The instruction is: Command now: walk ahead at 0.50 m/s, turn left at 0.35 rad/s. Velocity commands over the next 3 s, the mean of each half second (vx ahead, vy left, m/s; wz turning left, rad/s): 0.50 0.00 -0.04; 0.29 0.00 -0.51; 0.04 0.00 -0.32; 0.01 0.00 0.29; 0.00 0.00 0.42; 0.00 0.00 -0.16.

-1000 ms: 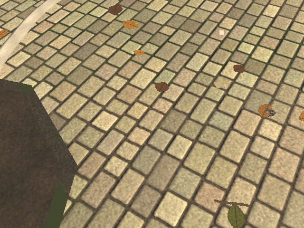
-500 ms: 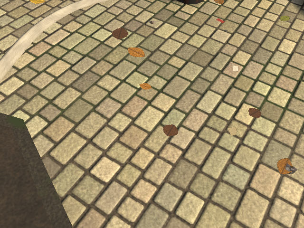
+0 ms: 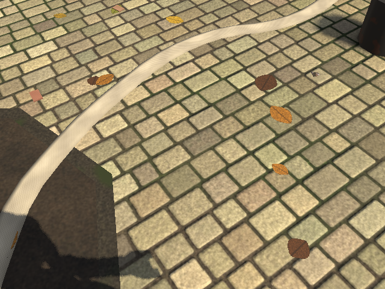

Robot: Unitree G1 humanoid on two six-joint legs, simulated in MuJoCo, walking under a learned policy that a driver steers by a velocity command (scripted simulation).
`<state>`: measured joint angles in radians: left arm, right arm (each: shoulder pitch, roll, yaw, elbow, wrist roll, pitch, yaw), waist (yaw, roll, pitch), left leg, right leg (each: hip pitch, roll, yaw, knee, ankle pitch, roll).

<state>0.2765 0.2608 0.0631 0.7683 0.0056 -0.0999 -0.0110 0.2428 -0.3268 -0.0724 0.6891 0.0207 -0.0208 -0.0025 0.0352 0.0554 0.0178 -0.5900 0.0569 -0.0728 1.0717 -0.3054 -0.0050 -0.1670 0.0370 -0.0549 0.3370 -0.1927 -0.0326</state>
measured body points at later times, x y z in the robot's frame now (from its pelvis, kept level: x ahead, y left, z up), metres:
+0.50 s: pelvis +0.26 +0.06 +0.00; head +0.28 +0.07 +0.45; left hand +0.39 +0.34 -0.12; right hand +0.33 -0.22 -0.11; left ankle +0.26 +0.16 -0.74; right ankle +0.31 -0.11 -0.66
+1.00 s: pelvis +0.46 -0.01 -0.01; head +0.51 -0.05 +0.44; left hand +0.69 +0.21 -0.10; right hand +0.52 -0.33 -0.12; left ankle +0.54 +0.15 -0.67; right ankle +0.51 -0.10 -0.74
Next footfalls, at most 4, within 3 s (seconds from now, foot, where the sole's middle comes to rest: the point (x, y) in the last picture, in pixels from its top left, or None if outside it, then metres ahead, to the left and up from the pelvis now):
0.26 left None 0.30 0.16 -0.78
0.76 right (245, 271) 0.55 -0.11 -0.78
1.24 left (190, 246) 0.64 0.09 -0.78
1.54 right None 0.48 -0.12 -0.78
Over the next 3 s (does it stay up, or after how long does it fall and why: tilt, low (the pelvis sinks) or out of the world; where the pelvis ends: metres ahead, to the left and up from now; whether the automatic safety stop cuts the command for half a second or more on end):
stays up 0.52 -0.01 -0.01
